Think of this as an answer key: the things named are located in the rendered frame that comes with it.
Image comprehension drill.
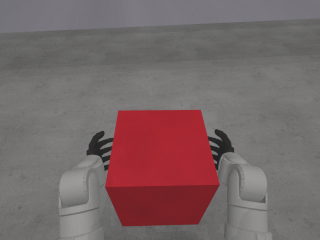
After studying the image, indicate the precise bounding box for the robot right hand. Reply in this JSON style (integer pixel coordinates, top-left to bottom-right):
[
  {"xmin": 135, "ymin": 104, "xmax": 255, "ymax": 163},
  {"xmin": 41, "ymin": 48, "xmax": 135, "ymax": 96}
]
[{"xmin": 208, "ymin": 129, "xmax": 234, "ymax": 170}]

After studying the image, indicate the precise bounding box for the left robot forearm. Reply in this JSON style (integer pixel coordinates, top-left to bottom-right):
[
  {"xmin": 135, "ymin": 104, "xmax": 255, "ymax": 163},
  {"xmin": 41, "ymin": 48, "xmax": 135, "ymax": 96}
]
[{"xmin": 56, "ymin": 154, "xmax": 106, "ymax": 240}]

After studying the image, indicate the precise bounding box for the robot left hand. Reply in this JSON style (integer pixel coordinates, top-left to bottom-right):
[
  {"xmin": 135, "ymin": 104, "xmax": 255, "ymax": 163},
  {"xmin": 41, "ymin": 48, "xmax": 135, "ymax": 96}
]
[{"xmin": 86, "ymin": 131, "xmax": 114, "ymax": 171}]

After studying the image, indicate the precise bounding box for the carton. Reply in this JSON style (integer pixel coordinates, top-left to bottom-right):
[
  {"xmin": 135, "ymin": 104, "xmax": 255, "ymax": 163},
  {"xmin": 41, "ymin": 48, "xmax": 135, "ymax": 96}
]
[{"xmin": 105, "ymin": 110, "xmax": 220, "ymax": 227}]

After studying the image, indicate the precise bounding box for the right robot forearm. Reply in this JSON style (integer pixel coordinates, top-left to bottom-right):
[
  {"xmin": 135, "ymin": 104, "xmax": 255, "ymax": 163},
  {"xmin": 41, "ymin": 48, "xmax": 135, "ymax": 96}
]
[{"xmin": 217, "ymin": 152, "xmax": 273, "ymax": 240}]

